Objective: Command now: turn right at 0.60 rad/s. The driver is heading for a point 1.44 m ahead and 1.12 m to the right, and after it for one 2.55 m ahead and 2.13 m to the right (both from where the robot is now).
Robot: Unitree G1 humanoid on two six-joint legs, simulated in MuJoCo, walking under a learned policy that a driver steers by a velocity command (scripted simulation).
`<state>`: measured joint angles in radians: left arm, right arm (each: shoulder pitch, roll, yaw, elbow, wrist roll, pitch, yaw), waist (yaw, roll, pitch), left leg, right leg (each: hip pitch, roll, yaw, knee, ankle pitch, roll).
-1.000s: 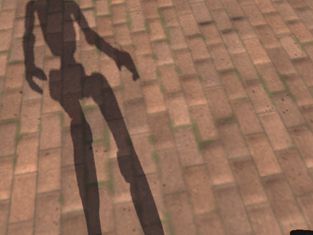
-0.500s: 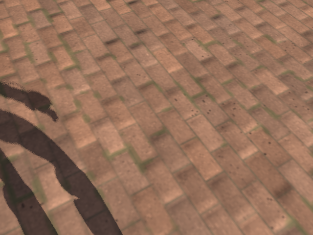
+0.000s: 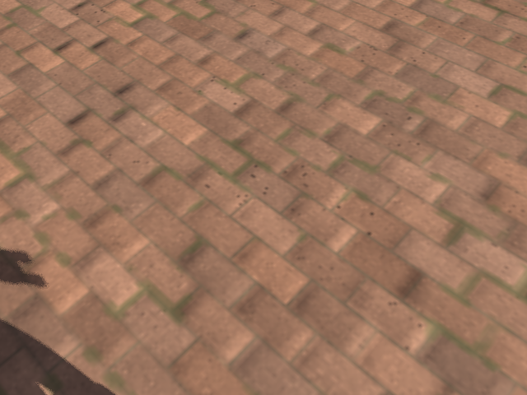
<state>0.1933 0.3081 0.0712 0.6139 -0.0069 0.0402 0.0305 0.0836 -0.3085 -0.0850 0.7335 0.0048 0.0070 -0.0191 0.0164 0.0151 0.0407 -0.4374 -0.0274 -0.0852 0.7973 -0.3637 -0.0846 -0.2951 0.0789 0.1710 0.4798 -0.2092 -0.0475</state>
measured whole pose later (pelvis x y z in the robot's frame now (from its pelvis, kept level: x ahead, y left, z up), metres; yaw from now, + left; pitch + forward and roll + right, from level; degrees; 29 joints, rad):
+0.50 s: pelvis -0.01 +0.00 -0.01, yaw -12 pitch +0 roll +0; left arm 0.18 0.29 0.06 0.65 -0.01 0.05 0.02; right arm 0.17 -0.27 -0.05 0.75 0.01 0.01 -0.01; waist -0.02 0.00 0.06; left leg -0.24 0.04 0.02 0.50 -0.27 -0.02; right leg -0.22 0.00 0.05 0.48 -0.24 0.03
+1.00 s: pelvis -0.01 +0.01 -0.01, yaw -19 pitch +1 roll +0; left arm 0.18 0.33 0.08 0.67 -0.02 0.05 0.03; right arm 0.17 -0.32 -0.06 0.77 -0.02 -0.01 -0.02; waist 0.01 -0.03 0.04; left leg -0.25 0.01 0.02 0.55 -0.30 0.00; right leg -0.33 0.07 0.15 0.69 -0.39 0.00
